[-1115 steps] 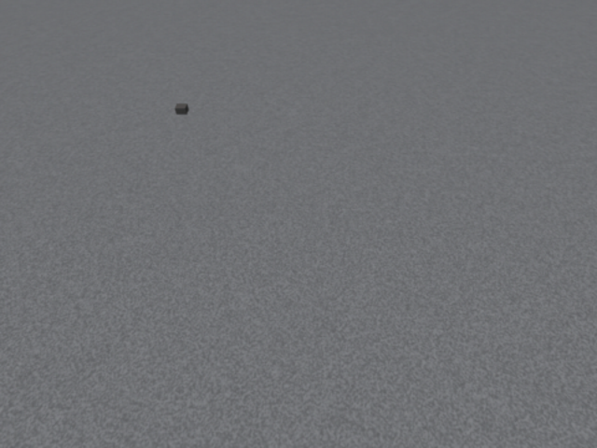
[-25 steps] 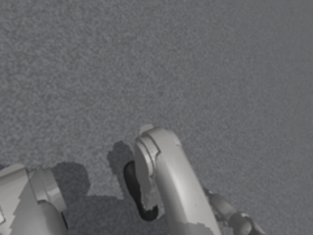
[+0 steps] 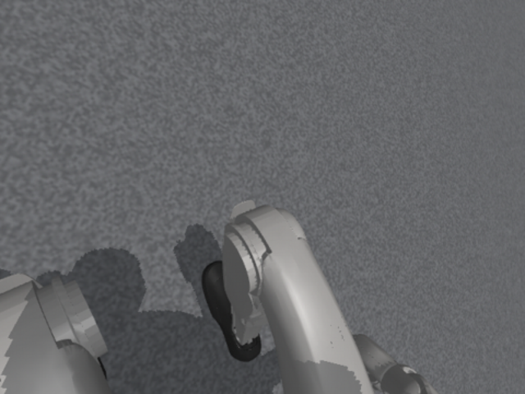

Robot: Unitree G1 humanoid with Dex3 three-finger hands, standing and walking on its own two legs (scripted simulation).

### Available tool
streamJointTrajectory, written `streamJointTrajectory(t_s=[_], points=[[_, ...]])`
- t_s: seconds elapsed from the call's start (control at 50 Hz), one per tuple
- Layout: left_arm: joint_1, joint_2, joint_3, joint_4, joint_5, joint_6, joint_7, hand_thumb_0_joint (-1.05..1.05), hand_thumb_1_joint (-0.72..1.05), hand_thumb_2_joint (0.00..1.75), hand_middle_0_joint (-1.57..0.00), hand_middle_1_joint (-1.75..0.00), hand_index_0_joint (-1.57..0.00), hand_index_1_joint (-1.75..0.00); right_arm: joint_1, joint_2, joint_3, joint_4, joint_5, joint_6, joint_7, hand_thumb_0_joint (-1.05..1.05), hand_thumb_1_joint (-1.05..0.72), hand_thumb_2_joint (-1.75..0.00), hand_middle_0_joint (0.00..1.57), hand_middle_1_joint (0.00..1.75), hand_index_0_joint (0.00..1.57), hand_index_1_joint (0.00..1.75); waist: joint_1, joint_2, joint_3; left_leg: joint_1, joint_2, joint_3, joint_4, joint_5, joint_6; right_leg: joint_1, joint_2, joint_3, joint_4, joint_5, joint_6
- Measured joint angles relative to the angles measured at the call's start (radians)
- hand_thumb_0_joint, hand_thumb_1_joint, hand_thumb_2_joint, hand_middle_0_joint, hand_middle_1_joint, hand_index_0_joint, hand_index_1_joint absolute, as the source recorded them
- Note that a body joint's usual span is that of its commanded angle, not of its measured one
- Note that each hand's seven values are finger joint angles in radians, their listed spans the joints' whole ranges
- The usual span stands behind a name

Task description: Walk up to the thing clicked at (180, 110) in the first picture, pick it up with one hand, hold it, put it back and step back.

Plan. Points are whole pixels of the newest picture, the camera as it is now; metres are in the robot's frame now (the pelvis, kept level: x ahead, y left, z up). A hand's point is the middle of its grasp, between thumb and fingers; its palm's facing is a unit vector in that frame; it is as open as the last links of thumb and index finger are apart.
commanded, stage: close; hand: left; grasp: from above
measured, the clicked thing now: out of the picture +0.46 +0.34 -0.28
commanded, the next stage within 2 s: none
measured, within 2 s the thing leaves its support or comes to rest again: neither
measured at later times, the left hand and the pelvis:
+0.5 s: hand out of the picture +0.45 +0.32 -0.25, palm faces -0.44 -0.04 -0.90, open 13.0 cm; pelvis +0.00 +0.00 +0.00, yaw +0 degrees
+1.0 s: hand out of the picture +0.42 +0.31 -0.25, palm faces -0.54 -0.07 -0.84, open 11.6 cm; pelvis +0.00 +0.00 +0.00, yaw +0 degrees
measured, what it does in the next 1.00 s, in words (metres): stands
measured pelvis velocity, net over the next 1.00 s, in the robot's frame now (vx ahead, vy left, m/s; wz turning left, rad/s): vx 0.00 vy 0.00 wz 0.00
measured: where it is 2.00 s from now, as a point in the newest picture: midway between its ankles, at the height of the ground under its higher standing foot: (172, 364)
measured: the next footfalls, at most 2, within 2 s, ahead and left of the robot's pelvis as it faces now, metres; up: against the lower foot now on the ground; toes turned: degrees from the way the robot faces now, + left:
none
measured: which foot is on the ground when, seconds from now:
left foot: down 0.00-1.00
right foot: down 0.00-1.00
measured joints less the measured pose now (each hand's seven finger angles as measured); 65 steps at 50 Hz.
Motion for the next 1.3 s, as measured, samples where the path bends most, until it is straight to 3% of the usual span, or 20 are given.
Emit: streamJointTrajectory(t_s=[0.08, 0.16, 0.26, 0.36, 0.46, 0.56, 0.62, 0.74, 0.8, 0.86, 0.94, 1.0, 1.06, 1.14, 1.22, 1.3], points=[[0.017, -0.011, -0.011, -0.02, 0.051, -0.054, 0.032, 0.0, -0.46, 0.99, -0.1, -0.9, -0.1, -0.91, -0.012, 0.004, 0.004, -0.001, -0.011, 0.017, -0.003, 0.0, -0.91, -0.9, 0.2, 0.3, 0.2, 0.3, 0.01, -0.011, -0.01, 0.014, 0.002, -0.006, 0.004, -0.003, -0.003, 0.011, 0.003, -0.004, 0.001, 0.003, -0.002], [0.022, -0.047, -0.037, -0.007, 0.082, -0.057, 0.117, 0.0, -0.41, 0.96, -0.12, -0.9, -0.13, -0.9, -0.035, 0.011, -0.008, 0.026, -0.024, 0.015, -0.003, 0.0, -0.9, -0.9, 0.2, 0.3, 0.2, 0.3, 0.014, -0.008, -0.036, 0.017, 0.006, -0.002, 0.005, -0.003, 0.001, 0.013, 0.006, -0.001, 0.001, 0.005, -0.003], [0.017, -0.097, -0.072, 0.039, 0.117, 0.014, 0.23, 0.0, -0.36, 0.93, -0.15, -0.88, -0.15, -0.88, -0.063, 0.016, -0.028, 0.052, -0.029, 0.004, -0.01, 0.0, -0.9, -0.9, 0.2, 0.3, 0.2, 0.3, 0.009, 0.004, -0.063, 0.001, 0.013, 0.014, -0.006, 0.01, 0.015, -0.001, 0.01, 0.009, -0.01, 0.017, -0.003], [-0.002, -0.138, -0.091, 0.075, 0.092, 0.123, 0.279, 0.0, -0.33, 0.91, -0.17, -0.85, -0.17, -0.85, -0.064, 0.016, -0.044, 0.065, -0.015, -0.034, -0.004, 0.0, -0.89, -0.9, 0.2, 0.3, 0.2, 0.3, -0.002, 0.011, -0.084, -0.024, 0.016, 0.035, -0.019, 0.026, 0.026, -0.026, 0.008, 0.023, -0.016, 0.026, -0.01], [-0.04, -0.138, -0.071, 0.085, 0.038, 0.202, 0.232, 0.0, -0.3, 0.88, -0.2, -0.82, -0.21, -0.82, -0.045, 0.009, -0.058, 0.061, 0.015, -0.078, 0.003, 0.0, -0.9, -0.9, 0.2, 0.3, 0.2, 0.3, -0.015, 0.02, -0.084, -0.046, 0.014, 0.046, -0.02, 0.029, 0.034, -0.045, 0.005, 0.032, -0.013, 0.023, -0.007], [-0.08, -0.089, -0.007, 0.086, -0.003, 0.221, 0.137, 0.0, -0.27, 0.84, -0.23, -0.8, -0.24, -0.8, -0.019, 0.002, -0.059, 0.045, 0.03, -0.09, 0.012, 0.0, -0.9, -0.9, 0.2, 0.3, 0.2, 0.3, -0.034, 0.028, -0.077, -0.054, 0.007, 0.042, -0.012, 0.015, 0.027, -0.051, -0.001, 0.029, -0.002, 0.006, -0.009], [-0.081, -0.058, -0.007, 0.083, -0.017, 0.215, 0.066, 0.0, -0.25, 0.83, -0.24, -0.8, -0.25, -0.79, -0.006, 0.003, -0.059, 0.032, 0.031, -0.077, 0.009, 0.0, -0.9, -0.9, 0.2, 0.3, 0.2, 0.3, -0.04, 0.036, -0.062, -0.05, 0.003, 0.034, -0.007, 0.004, 0.022, -0.045, -0.004, 0.025, 0.002, -0.007, -0.001], [-0.03, -0.032, 0.005, -0.043, -0.038, 0.122, -0.054, 0.0, -0.22, 0.8, -0.27, -0.78, -0.27, -0.77, 0.013, -0.007, -0.045, 0.002, 0.032, -0.025, 0.003, 0.0, -0.9, -0.9, 0.2, 0.3, 0.2, 0.3, -0.006, 0.04, -0.008, -0.025, 0.001, 0.024, -0.014, -0.006, 0.015, -0.019, -0.007, 0.016, -0.009, -0.015, 0.003], [-0.018, -0.01, 0.008, -0.062, -0.044, 0.055, -0.067, 0.0, -0.19, 0.78, -0.28, -0.77, -0.29, -0.76, 0.009, -0.012, -0.028, -0.004, 0.024, 0.001, 0.004, 0.0, -0.9, -0.9, 0.2, 0.3, 0.2, 0.3, 0.007, 0.031, 0.008, -0.014, -0.002, 0.014, -0.014, -0.003, 0.01, -0.007, -0.006, 0.007, -0.013, -0.01, 0.003], [-0.01, 0.004, 0.008, -0.068, -0.024, -0.013, -0.066, 0.0, -0.17, 0.76, -0.28, -0.75, -0.31, -0.74, 0.005, -0.012, -0.022, -0.01, 0.013, 0.026, -0.001, 0.0, -0.9, -0.9, 0.2, 0.3, 0.2, 0.3, 0.018, 0.015, 0.014, -0.003, -0.002, 0.003, -0.013, 0.001, 0.005, 0.003, -0.004, 0.0, -0.015, -0.002, 0.002], [0.004, -0.003, -0.013, -0.048, 0.019, -0.071, -0.017, 0.0, -0.13, 0.74, -0.3, -0.74, -0.34, -0.73, -0.006, -0.011, -0.009, -0.007, -0.003, 0.046, -0.002, 0.0, -0.9, -0.9, 0.2, 0.3, 0.2, 0.3, 0.023, -0.006, 0.005, 0.014, 0.001, -0.003, -0.007, 0.003, 0.002, 0.015, 0.001, -0.004, -0.012, 0.006, -0.002], [0.017, -0.027, -0.022, -0.054, 0.075, -0.096, 0.043, 0.0, -0.08, 0.73, -0.33, -0.73, -0.37, -0.72, -0.013, -0.006, -0.013, 0.009, -0.009, 0.049, -0.008, 0.0, -0.9, -0.9, 0.2, 0.3, 0.2, 0.3, 0.028, -0.013, -0.015, 0.019, 0.003, -0.003, -0.004, 0.005, 0.001, 0.018, 0.003, -0.004, -0.009, 0.011, -0.003], [0.025, -0.056, -0.036, -0.021, 0.102, -0.077, 0.135, 0.0, -0.04, 0.7, -0.36, -0.71, -0.4, -0.69, -0.032, 0.002, -0.019, 0.035, -0.021, 0.047, -0.011, 0.0, -0.89, -0.9, 0.2, 0.3, 0.2, 0.3, 0.023, -0.01, -0.042, 0.016, 0.005, 0.0, -0.003, 0.008, 0.005, 0.015, 0.006, -0.002, -0.009, 0.015, -0.005], [0.029, -0.099, -0.066, 0.026, 0.138, -0.001, 0.242, 0.0, -0.01, 0.66, -0.39, -0.67, -0.42, -0.65, -0.051, 0.014, -0.035, 0.059, -0.028, 0.029, -0.018, 0.0, -0.89, -0.89, 0.2, 0.3, 0.2, 0.3, 0.014, -0.001, -0.069, 0.003, 0.011, 0.013, -0.012, 0.019, 0.014, 0.002, 0.008, 0.007, -0.017, 0.025, -0.009], [0.019, -0.137, -0.089, 0.065, 0.121, 0.098, 0.293, 0.0, 0.02, 0.63, -0.42, -0.62, -0.44, -0.61, -0.057, 0.018, -0.047, 0.07, -0.02, -0.008, -0.016, 0.0, -0.89, -0.89, 0.2, 0.3, 0.2, 0.3, 0.004, 0.01, -0.089, -0.02, 0.015, 0.034, -0.024, 0.033, 0.027, -0.02, 0.008, 0.022, -0.023, 0.034, -0.01], [-0.006, -0.152, -0.087, 0.084, 0.071, 0.184, 0.275, 0.0, 0.05, 0.6, -0.45, -0.58, -0.48, -0.57, -0.052, 0.017, -0.057, 0.071, 0.004, -0.053, -0.008, 0.0, -0.89, -0.89, 0.2, 0.3, 0.2, 0.3, -0.007, 0.019, -0.096, -0.041, 0.015, 0.05, -0.026, 0.039, 0.037, -0.04, 0.006, 0.034, -0.019, 0.034, -0.011]])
